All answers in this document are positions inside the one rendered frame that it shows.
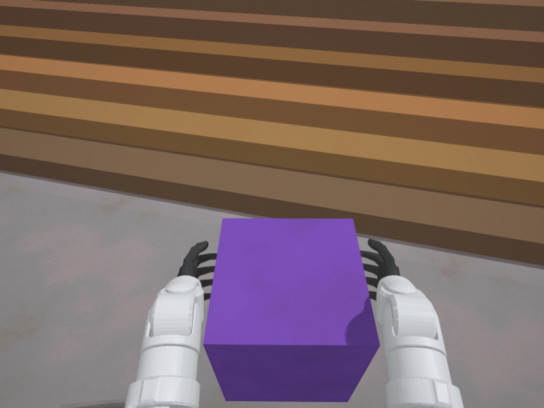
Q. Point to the robot right hand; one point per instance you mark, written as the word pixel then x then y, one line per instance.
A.
pixel 384 260

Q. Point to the right robot forearm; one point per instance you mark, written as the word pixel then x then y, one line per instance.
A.
pixel 418 372

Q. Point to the left robot forearm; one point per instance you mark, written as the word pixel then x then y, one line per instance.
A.
pixel 167 370

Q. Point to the carton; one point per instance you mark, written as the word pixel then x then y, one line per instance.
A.
pixel 290 316

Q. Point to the robot left hand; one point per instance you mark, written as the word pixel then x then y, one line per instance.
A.
pixel 193 260

